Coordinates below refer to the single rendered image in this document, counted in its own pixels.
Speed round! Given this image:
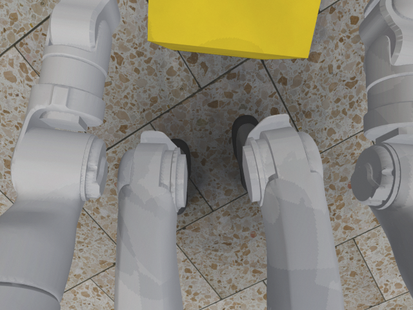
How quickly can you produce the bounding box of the robot left forearm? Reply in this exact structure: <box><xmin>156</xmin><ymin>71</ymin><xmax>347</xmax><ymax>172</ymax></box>
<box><xmin>10</xmin><ymin>0</ymin><xmax>121</xmax><ymax>192</ymax></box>

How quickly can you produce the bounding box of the right robot upper arm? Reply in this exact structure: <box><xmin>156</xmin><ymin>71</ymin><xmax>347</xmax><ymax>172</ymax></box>
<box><xmin>350</xmin><ymin>142</ymin><xmax>413</xmax><ymax>298</ymax></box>

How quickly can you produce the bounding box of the carton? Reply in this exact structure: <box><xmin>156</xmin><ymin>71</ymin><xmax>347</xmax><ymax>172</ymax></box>
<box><xmin>148</xmin><ymin>0</ymin><xmax>321</xmax><ymax>59</ymax></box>

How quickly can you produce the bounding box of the left robot foot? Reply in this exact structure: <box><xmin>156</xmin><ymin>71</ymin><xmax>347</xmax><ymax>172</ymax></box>
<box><xmin>171</xmin><ymin>139</ymin><xmax>191</xmax><ymax>215</ymax></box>

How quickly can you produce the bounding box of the robot right forearm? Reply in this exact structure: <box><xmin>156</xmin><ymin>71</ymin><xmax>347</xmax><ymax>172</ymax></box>
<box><xmin>359</xmin><ymin>0</ymin><xmax>413</xmax><ymax>145</ymax></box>

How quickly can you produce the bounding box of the left robot upper arm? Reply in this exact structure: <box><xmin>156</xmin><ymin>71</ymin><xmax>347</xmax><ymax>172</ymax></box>
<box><xmin>0</xmin><ymin>127</ymin><xmax>108</xmax><ymax>310</ymax></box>

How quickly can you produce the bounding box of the right robot shin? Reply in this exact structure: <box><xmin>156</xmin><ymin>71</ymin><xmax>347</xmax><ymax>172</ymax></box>
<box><xmin>245</xmin><ymin>114</ymin><xmax>323</xmax><ymax>178</ymax></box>

